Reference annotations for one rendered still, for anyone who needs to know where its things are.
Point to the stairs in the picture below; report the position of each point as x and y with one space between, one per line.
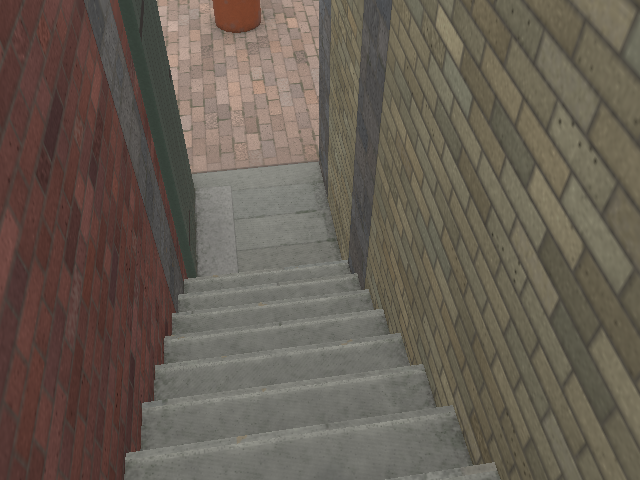
375 451

